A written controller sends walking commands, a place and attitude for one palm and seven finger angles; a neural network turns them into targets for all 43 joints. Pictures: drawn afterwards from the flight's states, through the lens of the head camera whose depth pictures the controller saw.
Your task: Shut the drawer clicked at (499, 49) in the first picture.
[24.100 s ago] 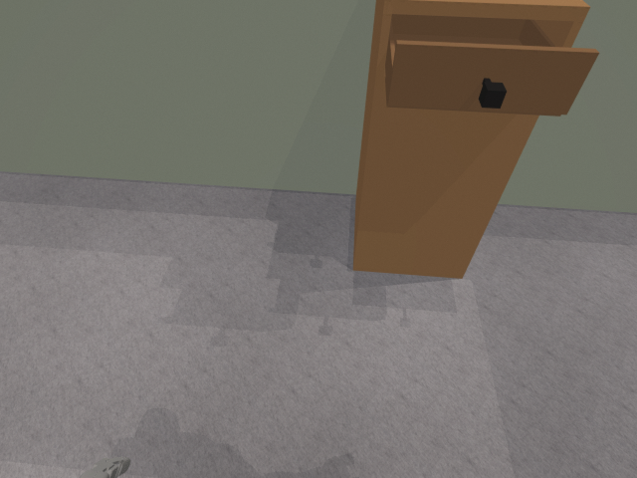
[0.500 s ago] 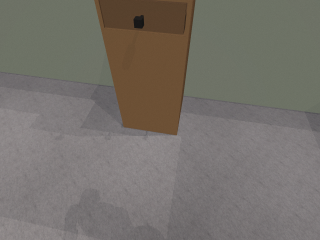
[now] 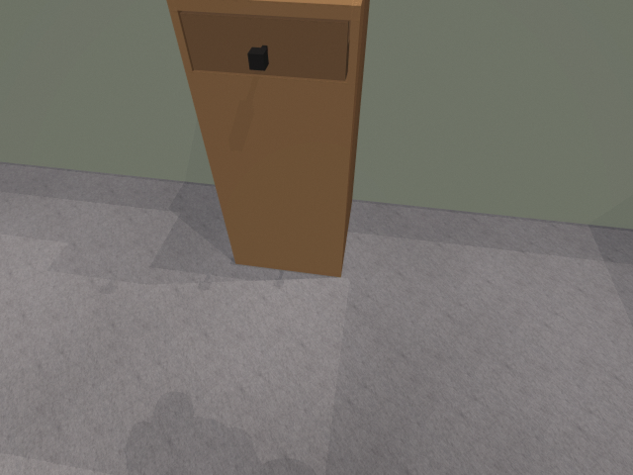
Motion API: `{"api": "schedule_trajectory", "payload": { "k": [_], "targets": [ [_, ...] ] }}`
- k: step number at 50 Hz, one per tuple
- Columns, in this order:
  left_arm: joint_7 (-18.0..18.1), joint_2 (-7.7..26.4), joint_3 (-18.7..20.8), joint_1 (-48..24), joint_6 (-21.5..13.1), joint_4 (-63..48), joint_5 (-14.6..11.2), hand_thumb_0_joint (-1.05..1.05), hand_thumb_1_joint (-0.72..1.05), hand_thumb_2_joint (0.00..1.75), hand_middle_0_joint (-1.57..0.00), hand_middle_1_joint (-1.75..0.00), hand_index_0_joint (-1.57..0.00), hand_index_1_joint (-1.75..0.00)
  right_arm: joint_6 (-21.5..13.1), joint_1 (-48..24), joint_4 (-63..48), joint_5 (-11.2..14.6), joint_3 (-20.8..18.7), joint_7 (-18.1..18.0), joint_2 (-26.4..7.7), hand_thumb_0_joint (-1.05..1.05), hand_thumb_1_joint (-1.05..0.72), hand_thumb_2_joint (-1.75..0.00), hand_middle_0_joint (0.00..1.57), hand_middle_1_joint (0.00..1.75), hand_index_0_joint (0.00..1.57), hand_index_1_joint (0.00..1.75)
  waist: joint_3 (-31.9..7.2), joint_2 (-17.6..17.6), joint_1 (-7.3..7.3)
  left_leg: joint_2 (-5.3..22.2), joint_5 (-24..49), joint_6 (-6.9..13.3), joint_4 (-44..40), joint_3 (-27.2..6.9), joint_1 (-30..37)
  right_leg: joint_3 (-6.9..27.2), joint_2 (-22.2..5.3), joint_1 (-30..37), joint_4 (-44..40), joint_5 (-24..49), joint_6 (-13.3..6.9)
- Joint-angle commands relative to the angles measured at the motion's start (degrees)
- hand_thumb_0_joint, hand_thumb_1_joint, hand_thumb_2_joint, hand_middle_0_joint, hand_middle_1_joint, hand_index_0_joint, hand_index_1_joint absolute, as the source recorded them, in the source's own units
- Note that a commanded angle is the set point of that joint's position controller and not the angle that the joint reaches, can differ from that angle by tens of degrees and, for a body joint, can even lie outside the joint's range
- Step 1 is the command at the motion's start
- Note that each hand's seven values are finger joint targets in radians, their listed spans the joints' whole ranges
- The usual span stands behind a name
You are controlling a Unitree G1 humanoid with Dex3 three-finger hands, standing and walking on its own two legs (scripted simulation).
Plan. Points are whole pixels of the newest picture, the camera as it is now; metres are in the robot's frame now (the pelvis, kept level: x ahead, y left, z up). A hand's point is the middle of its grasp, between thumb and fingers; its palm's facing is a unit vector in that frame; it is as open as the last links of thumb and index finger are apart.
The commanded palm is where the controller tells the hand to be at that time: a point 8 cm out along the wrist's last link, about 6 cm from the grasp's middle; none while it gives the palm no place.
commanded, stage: look to check the result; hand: left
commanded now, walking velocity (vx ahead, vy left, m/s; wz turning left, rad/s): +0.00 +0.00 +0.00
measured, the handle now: (260, 55) +0.94 +0.17 +0.10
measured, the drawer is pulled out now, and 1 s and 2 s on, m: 0.00 0.00 0.00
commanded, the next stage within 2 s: stand and wait in 0.62 s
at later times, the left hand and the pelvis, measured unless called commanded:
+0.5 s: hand out of the picture +0.03 +0.19 -0.17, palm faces +0.01 -0.97 -0.25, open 7.4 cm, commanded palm none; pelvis +0.01 -0.01 +0.00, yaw +0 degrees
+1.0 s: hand out of the picture +0.06 +0.19 -0.17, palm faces +0.00 -0.97 -0.26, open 7.4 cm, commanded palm none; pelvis +0.03 -0.01 +0.00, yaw +0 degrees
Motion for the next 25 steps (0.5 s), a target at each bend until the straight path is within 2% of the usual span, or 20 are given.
{"api": "schedule_trajectory", "payload": {
  "k": [1, 5, 7, 13, 21, 25],
  "targets": [
    [0.56, 8.82, 1.61, 3.07, -0.48, -1.24, -0.31, 0.0, 0.9, 0.9, -0.2, -0.3, -0.2, -0.3, -0.91, 2.37, -1.51, 0.12, -1.29, -0.12, -6.39, 0.0, -0.9, -0.9, 0.2, 0.3, 0.2, 0.3, 1.73, -1.21, 0.52, 4.57, -0.22, 1.3, -4.79, -4.84, 1.34, 5.18, -5.22, -3.91, -7.54, -2.27, -2.46],
    [0.55, 9.35, 1.71, 2.6, -0.56, -1.09, -0.39, 0.0, 0.9, 0.9, -0.2, -0.3, -0.2, -0.3, -1.02, 1.9, -1.32, 0.24, -1.36, -0.22, -7.09, 0.0, -0.9, -0.9, 0.2, 0.3, 0.2, 0.3, 0.77, 0.7, 0.63, 4.93, 1.92, 1.28, -4.63, -4.98, 2.22, 5.05, -5.11, -2.8, -7.18, 0.12, -2.51],
    [0.51, 9.75, 1.64, 2.1, -0.58, -0.98, -0.45, 0.0, 0.9, 0.9, -0.2, -0.3, -0.2, -0.3, -1.03, 1.92, -1.05, 0.25, -1.22, -0.21, -7.1, 0.0, -0.9, -0.9, 0.2, 0.3, 0.2, 0.3, 0.93, -1.09, 0.53, 5.02, 2.4, 1.25, -4.78, -4.97, 2.2, 5.09, -5.27, -2.3, -7.51, 0.64, -2.47],
    [0.49, 10.39, 1.62, 1.39, -0.69, -0.75, -0.5, 0.0, 0.9, 0.9, -0.2, -0.3, -0.2, -0.3, -1.04, 1.05, -0.82, 0.25, -1.21, -0.21, -7.97, 0.0, -0.9, -0.9, 0.2, 0.3, 0.2, 0.3, 0.07, -0.18, 0.46, 5.3, 3.54, 1.12, -4.77, -4.79, 3.3, 5.15, -5.42, -1.39, -7.78, 2.15, -2.49],
    [0.48, 11.2, 1.39, 0.58, -0.76, -0.41, -0.46, 0.0, 0.9, 0.9, -0.2, -0.3, -0.2, -0.3, -0.83, -0.64, -0.84, 0.28, -1.22, -0.11, -8.63, 0.0, -0.9, -0.9, 0.2, 0.3, 0.2, 0.3, 1.16, -1.86, 0.41, 5.35, 3.51, 0.97, -4.92, -4.52, 4.07, 5.36, -5.75, -2.04, -8.82, 2.7, -2.36],
    [0.47, 11.63, 1.52, 0.45, -0.85, -0.57, -0.42, 0.0, 0.9, 0.9, -0.2, -0.3, -0.2, -0.3, -0.89, -1.44, -0.88, 0.32, -1.32, -0.06, -9.22, 0.0, -0.9, -0.9, 0.2, 0.3, 0.2, 0.3, 0.3, -0.1, 0.55, 5.3, 3.46, 0.88, -5.06, -4.69, 4.52, 5.83, -5.63, -1.58, -8.98, 2.53, -2.34]
  ]
}}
